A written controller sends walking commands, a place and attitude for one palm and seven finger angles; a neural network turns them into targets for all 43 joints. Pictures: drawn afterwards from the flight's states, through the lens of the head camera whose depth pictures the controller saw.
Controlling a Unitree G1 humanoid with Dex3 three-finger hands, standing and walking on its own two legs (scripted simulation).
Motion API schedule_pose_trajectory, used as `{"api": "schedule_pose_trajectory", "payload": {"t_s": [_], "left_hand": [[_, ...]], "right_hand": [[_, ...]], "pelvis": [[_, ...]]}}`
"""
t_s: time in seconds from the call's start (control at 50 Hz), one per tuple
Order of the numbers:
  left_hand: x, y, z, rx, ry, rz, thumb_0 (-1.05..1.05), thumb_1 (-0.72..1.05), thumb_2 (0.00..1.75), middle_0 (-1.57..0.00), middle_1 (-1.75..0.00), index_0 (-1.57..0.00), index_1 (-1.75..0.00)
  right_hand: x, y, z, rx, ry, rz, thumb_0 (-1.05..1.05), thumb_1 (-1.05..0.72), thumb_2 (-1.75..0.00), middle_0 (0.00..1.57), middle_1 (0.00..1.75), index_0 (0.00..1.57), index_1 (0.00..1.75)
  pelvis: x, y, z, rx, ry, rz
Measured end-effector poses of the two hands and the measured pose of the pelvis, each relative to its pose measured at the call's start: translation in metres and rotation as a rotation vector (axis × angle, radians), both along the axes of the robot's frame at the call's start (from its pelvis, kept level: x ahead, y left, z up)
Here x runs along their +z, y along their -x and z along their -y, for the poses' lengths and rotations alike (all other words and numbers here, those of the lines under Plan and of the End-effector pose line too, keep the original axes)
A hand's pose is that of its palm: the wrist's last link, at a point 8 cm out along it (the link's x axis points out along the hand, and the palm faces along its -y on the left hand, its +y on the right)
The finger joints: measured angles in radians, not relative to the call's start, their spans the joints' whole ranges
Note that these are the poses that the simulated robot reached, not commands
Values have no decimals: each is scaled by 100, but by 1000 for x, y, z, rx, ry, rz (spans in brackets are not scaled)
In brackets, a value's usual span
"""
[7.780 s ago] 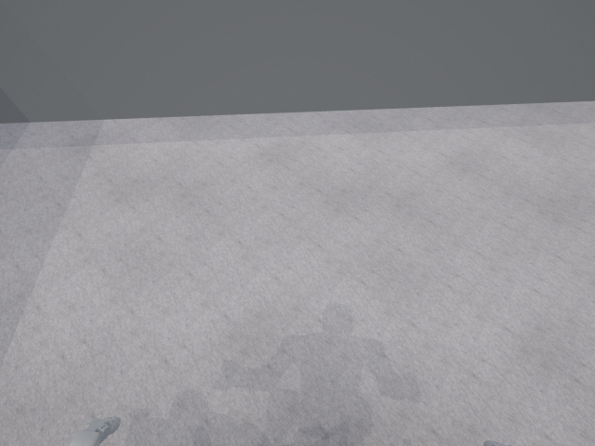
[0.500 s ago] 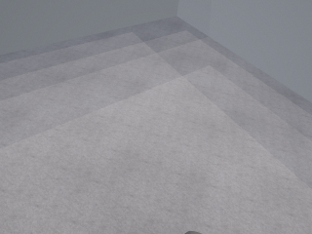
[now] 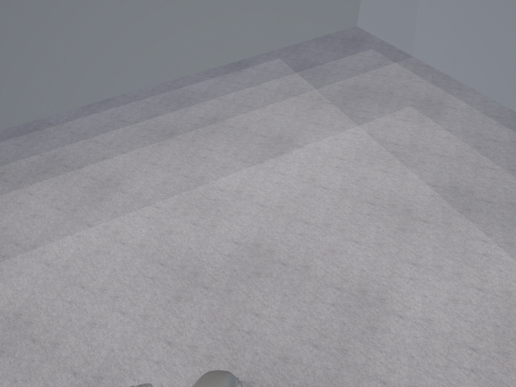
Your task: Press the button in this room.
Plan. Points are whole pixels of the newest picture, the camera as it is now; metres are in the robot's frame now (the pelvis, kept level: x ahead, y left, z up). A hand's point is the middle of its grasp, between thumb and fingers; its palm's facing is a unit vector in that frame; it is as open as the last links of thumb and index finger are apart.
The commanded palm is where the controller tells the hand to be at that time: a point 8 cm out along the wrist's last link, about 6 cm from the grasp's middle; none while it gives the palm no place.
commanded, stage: turn or walk to find it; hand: left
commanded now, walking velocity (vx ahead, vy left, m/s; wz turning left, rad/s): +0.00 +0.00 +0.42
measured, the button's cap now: out of the picture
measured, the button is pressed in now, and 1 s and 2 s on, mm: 0 0 0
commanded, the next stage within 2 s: none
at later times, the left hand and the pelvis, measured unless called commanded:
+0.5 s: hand out of the picture -0.05 +0.27 -0.18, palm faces +0.28 -0.93 -0.24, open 7.4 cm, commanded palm none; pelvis -0.03 +0.05 +0.00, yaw +13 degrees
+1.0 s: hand out of the picture -0.05 +0.18 -0.14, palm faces +0.43 -0.86 -0.29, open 7.4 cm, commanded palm none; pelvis -0.05 -0.03 +0.00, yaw +26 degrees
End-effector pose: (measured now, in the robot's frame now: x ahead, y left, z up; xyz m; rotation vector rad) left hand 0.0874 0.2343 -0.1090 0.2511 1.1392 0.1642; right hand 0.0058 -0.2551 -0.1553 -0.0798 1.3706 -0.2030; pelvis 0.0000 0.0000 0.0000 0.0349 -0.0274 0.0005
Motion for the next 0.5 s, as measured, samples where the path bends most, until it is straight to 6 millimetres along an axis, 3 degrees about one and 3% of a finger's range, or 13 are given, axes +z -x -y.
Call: {"api": "schedule_pose_trajectory", "payload": {"t_s": [0.16,0.24,0.36,0.42,0.5], "left_hand": [[-12,55,-6,122,25,-63,1,91,89,-20,-30,-20,-30],[-23,90,-22,187,42,-107,1,91,89,-20,-30,-20,-30],[-51,141,-57,288,68,-183,1,90,89,-20,-30,-20,-30],[-48,153,-68,314,69,-209,1,91,89,-20,-30,-20,-30],[-36,151,-76,333,69,-167,1,91,89,-19,-30,-20,-30]], "right_hand": [[8,-14,2,111,31,-44,0,-91,-90,19,29,20,30],[12,-43,-13,188,52,-3,1,-91,-90,19,29,20,30],[20,-92,-55,299,86,150,0,-91,-90,19,29,20,30],[31,-102,-73,330,84,198,0,-91,-90,19,30,20,30],[37,-106,-88,366,70,214,0,-91,-90,20,30,20,30]], "pelvis": [[1,7,-1,90,3,-8],[-3,13,-12,128,12,-11],[-16,24,-37,178,27,-3],[-10,27,-43,189,39,3],[-1,31,-47,222,52,3]]}}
